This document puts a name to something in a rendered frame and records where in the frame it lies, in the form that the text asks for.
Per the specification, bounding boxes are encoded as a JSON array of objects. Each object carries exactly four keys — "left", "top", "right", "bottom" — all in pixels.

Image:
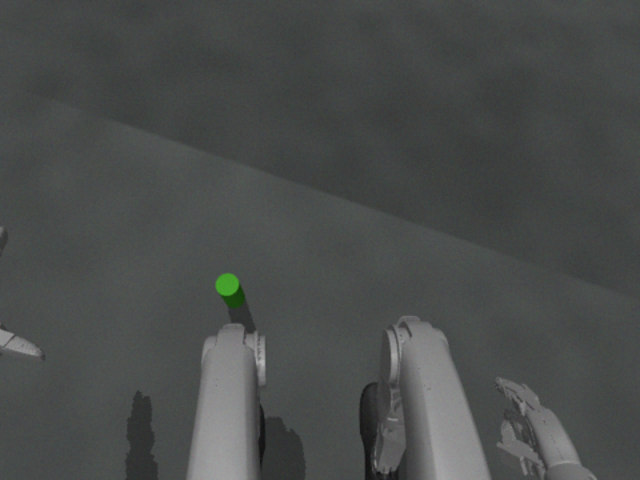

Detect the right robot arm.
[{"left": 544, "top": 463, "right": 597, "bottom": 480}]

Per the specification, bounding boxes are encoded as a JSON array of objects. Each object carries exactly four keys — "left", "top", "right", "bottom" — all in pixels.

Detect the right robot foot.
[{"left": 359, "top": 382, "right": 399, "bottom": 480}]

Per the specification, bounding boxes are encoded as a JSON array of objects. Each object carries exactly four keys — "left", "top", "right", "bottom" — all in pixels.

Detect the left robot hand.
[{"left": 0, "top": 225, "right": 45, "bottom": 363}]

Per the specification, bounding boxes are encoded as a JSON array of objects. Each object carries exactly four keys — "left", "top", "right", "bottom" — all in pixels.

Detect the can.
[{"left": 216, "top": 273, "right": 245, "bottom": 308}]

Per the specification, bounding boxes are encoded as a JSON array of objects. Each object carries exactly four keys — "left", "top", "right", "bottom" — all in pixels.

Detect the right robot hand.
[{"left": 494, "top": 377, "right": 582, "bottom": 480}]

